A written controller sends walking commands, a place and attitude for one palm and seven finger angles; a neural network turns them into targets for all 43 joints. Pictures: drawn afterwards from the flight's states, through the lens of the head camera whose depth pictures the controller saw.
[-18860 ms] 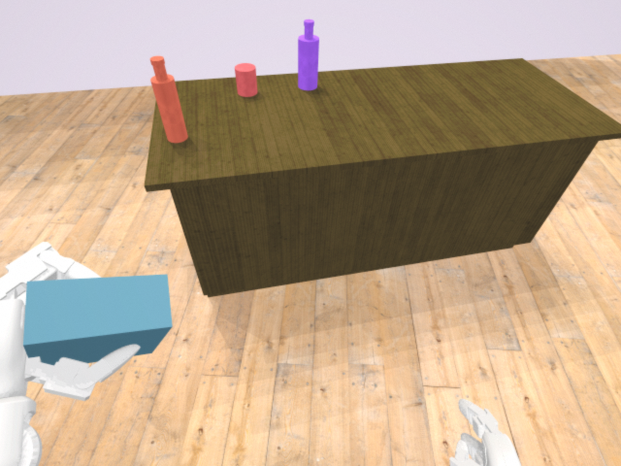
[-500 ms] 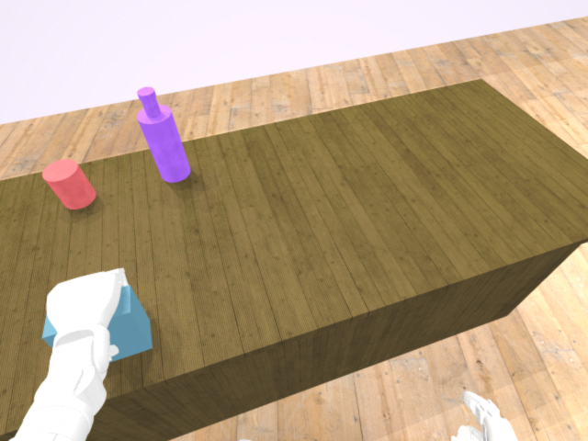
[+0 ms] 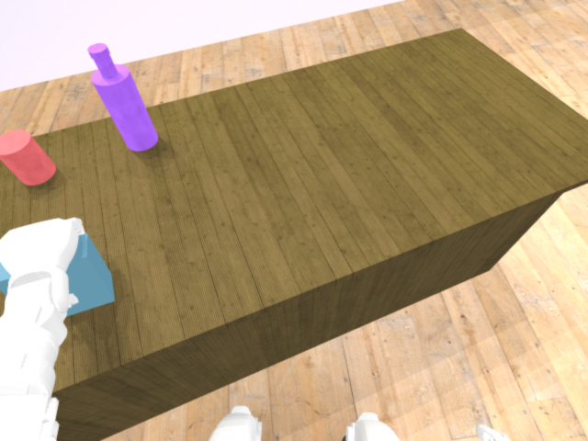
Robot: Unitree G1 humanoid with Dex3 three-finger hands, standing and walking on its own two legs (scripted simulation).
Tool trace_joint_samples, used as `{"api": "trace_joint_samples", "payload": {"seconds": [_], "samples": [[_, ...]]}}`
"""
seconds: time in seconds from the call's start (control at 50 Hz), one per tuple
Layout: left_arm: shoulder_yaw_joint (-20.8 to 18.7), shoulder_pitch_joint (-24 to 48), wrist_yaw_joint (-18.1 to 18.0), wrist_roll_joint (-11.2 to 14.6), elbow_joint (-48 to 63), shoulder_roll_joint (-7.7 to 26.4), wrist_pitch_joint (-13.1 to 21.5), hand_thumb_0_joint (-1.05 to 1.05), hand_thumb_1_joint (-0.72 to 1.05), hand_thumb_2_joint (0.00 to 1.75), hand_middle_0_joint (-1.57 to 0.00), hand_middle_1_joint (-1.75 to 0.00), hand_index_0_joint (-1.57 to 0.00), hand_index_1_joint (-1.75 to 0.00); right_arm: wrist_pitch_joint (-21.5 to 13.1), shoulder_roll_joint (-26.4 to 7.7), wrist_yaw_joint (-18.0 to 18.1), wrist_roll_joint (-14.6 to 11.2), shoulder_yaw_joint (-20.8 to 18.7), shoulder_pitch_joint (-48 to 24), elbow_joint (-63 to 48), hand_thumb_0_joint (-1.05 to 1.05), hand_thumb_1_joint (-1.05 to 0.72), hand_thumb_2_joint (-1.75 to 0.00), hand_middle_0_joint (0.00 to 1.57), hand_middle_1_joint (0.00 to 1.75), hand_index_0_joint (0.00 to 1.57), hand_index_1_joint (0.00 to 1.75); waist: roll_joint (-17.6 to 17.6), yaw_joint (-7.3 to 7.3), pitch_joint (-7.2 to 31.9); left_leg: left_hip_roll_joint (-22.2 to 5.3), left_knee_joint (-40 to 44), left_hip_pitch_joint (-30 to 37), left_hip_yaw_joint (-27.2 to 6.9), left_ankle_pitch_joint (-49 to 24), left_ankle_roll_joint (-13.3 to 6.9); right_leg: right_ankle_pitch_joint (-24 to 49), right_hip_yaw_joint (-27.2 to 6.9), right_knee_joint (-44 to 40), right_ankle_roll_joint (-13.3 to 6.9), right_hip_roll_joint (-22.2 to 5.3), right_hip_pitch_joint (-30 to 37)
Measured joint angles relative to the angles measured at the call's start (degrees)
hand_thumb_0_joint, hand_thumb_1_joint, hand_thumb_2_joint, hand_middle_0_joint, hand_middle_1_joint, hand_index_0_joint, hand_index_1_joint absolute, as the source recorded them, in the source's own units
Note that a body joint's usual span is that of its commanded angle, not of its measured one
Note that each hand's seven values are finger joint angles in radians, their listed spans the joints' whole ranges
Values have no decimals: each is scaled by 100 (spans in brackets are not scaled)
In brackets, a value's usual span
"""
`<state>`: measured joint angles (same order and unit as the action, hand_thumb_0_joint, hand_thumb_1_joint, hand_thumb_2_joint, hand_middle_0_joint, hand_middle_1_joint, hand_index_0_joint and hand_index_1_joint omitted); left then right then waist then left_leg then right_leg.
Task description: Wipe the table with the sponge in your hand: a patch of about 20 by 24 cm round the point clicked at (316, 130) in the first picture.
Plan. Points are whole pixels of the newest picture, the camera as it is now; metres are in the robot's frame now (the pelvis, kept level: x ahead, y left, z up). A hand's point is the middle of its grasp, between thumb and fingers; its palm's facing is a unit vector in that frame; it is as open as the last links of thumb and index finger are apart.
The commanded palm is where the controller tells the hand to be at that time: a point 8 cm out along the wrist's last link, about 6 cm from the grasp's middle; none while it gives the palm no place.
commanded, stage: wipe forward along the first lane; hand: left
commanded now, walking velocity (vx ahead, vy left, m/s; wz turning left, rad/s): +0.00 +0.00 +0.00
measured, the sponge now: (66, 286) +0.33 +0.37 -0.03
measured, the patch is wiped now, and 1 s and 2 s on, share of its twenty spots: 0.25 0.30 0.50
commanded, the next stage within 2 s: slide across to the middle lane in 0.96 s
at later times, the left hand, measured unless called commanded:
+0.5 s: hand (59, 243) +0.38 +0.39 +0.00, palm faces -0.16 +0.08 -0.98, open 9.5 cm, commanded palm +0.40 +0.37 +0.02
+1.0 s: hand (59, 215) +0.43 +0.41 +0.00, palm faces -0.20 +0.05 -0.98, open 9.5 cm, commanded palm +0.45 +0.39 +0.03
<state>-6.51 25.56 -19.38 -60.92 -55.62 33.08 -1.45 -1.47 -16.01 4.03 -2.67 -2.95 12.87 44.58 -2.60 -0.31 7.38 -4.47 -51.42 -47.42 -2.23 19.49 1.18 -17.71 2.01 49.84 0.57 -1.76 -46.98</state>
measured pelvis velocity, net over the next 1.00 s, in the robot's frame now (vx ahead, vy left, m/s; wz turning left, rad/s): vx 0.00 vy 0.00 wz -0.08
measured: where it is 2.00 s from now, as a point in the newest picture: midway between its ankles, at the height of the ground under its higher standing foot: outside the picture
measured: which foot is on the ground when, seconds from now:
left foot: down 0.00-1.00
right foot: down 0.00-1.00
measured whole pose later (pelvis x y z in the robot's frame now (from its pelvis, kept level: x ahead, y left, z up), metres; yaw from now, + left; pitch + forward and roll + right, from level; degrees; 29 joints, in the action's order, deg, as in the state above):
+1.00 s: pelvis +0.00 +0.00 -0.04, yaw -5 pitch +24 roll -3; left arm -11.8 43.0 -11.0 -61.5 -67.5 51.6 1.4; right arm -1.4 -17.7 3.6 -3.3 0.7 15.5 42.1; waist -1.8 4.1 7.7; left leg -3.1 -63.4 -64.1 -7.5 24.4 1.3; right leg -19.0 1.3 58.0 0.1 2.5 -63.6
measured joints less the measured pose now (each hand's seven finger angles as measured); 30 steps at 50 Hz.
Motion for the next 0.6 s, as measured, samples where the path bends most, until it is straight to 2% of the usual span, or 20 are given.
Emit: {"api": "trace_joint_samples", "payload": {"seconds": [0.16, 0.42, 0.6], "samples": [[-57, 426, 82, 45, -414, 384, 18, 2, -56, 118, -84, -133, -84, -139, -68, -47, -36, -26, 23, 129, -63, 1, -91, -90, 20, 30, 20, 30, -6, 95, 79, 73, -412, -518, -158, 131, -21, -17, -61, 326, -20, 112, -534], [-53, 991, 122, 91, -849, 782, 29, 2, -57, 119, -85, -132, -85, -139, -220, -17, -67, -45, 178, 132, -116, 1, -91, -90, 21, 30, 20, 30, -2, 121, 194, 250, -939, -1173, -393, 319, -75, -73, -119, 780, -38, 228, -1228], [-84, 1401, 438, 74, -1060, 1149, -15, 3, -57, 119, -85, -133, -85, -140, -269, -30, -33, -80, 328, 102, -242, 1, -90, -89, 21, 30, 20, 30, 48, 232, 136, 266, -1084, -1424, -493, 365, -92, -68, -98, 879, -69, 302, -1481]]}}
